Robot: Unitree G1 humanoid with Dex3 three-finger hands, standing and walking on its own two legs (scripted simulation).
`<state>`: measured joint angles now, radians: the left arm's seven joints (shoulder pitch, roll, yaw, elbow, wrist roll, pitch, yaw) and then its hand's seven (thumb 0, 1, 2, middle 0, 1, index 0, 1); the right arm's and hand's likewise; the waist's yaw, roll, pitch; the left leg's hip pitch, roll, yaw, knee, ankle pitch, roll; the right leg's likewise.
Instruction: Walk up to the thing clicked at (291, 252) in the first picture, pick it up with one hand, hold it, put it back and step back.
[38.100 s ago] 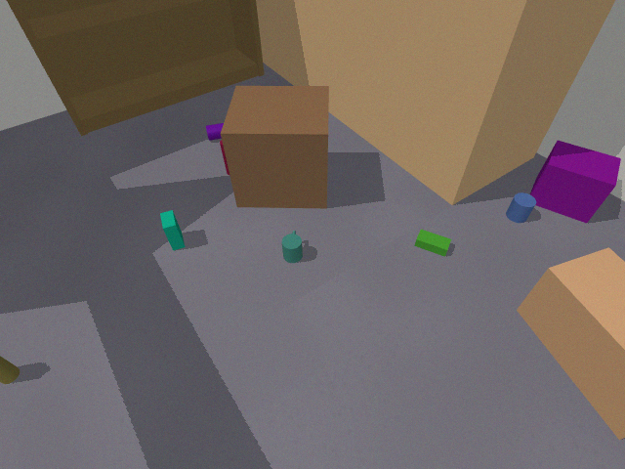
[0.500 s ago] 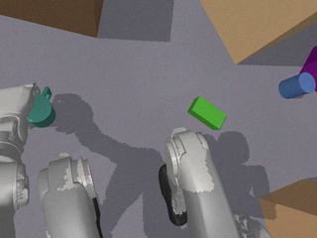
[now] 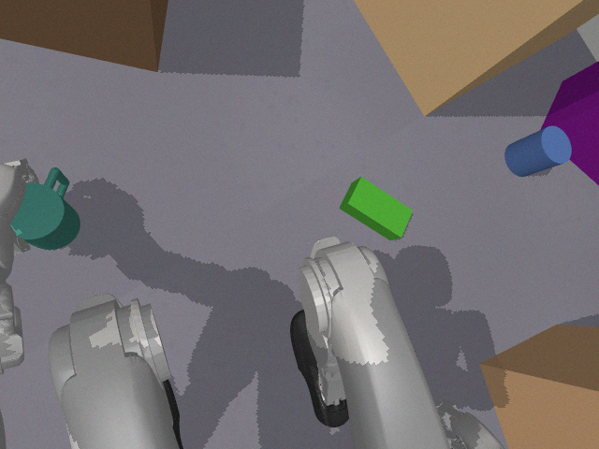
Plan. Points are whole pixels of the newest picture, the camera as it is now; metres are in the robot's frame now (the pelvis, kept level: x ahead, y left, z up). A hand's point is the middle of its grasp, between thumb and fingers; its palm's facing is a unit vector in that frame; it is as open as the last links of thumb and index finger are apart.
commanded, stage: open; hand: left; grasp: from above
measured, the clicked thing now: (46, 207) +0.46 +0.26 -0.26
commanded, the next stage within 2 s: withdraw in 0.76 s
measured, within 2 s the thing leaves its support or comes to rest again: neither
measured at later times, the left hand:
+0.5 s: hand (6, 215) +0.44 +0.29 -0.21, palm faces -0.46 -0.09 -0.88, open 12.5 cm
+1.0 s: hand (8, 211) +0.45 +0.29 -0.21, palm faces -0.44 -0.12 -0.89, open 13.7 cm
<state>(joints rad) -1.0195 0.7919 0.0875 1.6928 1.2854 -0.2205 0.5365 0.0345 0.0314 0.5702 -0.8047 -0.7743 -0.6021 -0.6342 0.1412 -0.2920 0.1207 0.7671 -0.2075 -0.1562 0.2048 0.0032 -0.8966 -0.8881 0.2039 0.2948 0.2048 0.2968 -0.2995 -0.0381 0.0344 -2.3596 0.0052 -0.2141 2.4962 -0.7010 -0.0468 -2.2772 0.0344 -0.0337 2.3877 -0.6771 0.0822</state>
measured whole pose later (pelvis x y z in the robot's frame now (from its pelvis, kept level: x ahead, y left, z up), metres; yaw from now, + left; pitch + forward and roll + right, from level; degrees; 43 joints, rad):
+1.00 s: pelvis +0.00 +0.00 +0.00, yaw -1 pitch +32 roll -10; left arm -0.99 0.78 0.14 1.62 1.28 -0.18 0.56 0.00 -0.49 1.02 -0.10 -1.07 -0.11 -1.06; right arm 0.13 -0.30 0.11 0.77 -0.21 -0.17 0.25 0.00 -0.91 -0.90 0.20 0.30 0.20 0.30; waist -0.31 -0.04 0.03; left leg -2.37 0.01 -0.23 2.49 -0.70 -0.04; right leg -2.28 0.04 -0.05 2.37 -0.67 0.08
